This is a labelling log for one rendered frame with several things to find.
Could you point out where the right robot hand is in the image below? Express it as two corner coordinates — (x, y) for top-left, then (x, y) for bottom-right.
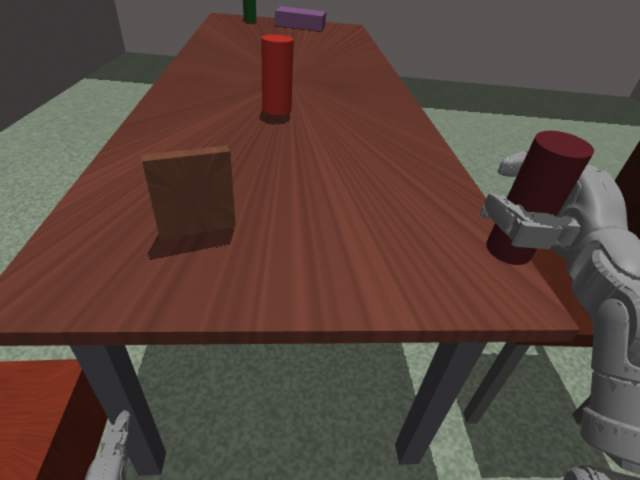
(480, 150), (628, 261)

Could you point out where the chair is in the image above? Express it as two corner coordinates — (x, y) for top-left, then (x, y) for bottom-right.
(463, 141), (640, 425)

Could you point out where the left robot hand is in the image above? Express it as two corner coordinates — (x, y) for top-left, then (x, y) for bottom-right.
(85, 410), (130, 480)

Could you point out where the right robot arm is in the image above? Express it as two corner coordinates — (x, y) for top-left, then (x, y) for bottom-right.
(563, 228), (640, 480)

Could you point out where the table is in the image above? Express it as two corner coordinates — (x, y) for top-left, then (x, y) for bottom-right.
(0, 13), (580, 476)

